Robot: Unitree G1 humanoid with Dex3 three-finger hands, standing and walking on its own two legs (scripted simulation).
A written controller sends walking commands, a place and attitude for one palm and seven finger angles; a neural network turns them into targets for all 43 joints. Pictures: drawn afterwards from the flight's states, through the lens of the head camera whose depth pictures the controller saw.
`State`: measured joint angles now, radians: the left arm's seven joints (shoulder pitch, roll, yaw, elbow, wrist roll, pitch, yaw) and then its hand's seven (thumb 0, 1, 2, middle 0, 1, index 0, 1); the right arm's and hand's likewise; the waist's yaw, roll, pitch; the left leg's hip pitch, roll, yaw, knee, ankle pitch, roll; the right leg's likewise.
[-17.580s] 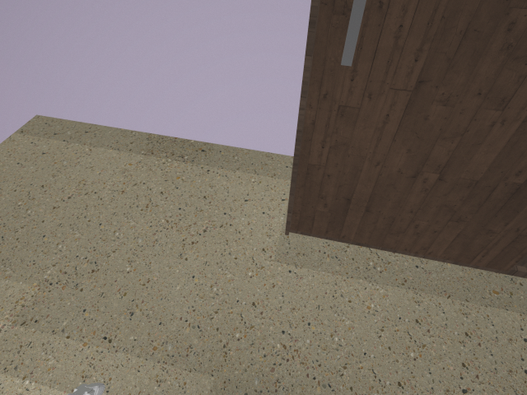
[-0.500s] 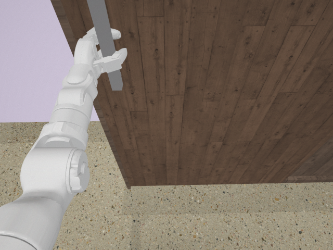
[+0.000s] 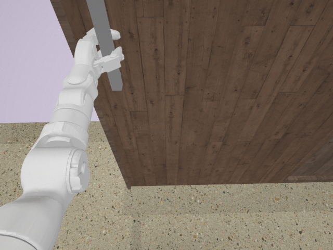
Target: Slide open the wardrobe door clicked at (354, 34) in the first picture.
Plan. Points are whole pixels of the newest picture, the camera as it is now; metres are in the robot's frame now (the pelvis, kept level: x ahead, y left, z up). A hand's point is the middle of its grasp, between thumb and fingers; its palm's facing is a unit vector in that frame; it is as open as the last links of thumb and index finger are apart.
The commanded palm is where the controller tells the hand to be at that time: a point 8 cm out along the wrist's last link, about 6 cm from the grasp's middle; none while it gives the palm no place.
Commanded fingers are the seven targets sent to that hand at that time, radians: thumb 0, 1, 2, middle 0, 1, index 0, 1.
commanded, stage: grip the handle and tug to test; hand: left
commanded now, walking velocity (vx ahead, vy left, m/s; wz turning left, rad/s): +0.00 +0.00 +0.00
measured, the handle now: (106, 31) +0.55 +0.12 +0.25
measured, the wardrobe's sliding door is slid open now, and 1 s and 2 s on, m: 0.00 0.01 0.10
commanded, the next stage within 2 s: tug the door sideways, standing still in 0.32 s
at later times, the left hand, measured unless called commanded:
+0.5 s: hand (115, 59) +0.49 +0.10 +0.21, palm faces -0.02 -1.00 +0.02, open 6.0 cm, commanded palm +0.47 +0.15 +0.22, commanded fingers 0.00 0.90 0.90 -0.45 -1.40 -0.45 -1.40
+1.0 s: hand (120, 59) +0.49 +0.09 +0.21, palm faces +0.03 -1.00 -0.04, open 6.2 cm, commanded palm +0.47 +0.09 +0.22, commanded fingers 0.00 0.90 0.90 -0.45 -1.40 -0.45 -1.40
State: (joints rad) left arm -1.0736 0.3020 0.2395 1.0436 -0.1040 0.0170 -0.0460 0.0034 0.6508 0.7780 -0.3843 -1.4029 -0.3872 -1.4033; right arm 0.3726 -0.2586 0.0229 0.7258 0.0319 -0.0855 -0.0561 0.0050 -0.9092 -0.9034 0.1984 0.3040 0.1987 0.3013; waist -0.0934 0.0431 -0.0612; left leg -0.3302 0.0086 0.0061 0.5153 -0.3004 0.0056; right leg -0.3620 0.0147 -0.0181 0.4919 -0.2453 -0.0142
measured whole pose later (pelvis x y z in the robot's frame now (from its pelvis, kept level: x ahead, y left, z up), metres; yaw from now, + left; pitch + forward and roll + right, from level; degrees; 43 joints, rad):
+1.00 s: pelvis +0.01 +0.01 +0.00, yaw +3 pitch +7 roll -1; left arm -1.09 0.17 0.06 0.95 -0.16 0.10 0.10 0.00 0.71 0.80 -0.31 -1.40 -0.26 -1.40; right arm 0.34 -0.22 0.02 0.79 0.02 -0.10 -0.03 0.00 -0.91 -0.90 0.20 0.30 0.20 0.30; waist -0.03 0.04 -0.06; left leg -0.33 -0.02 -0.04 0.53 -0.31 0.01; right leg -0.34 -0.01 -0.06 0.51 -0.28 0.00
